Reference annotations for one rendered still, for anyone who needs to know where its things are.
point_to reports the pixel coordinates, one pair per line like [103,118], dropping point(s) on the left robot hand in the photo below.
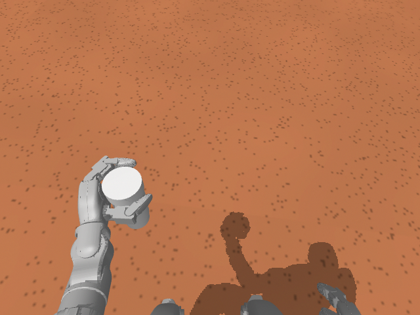
[93,205]

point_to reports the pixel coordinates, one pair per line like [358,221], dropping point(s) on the cup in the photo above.
[124,186]

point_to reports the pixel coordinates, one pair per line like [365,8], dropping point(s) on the right robot hand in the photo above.
[338,300]

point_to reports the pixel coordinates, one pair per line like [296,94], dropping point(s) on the left robot arm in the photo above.
[89,285]

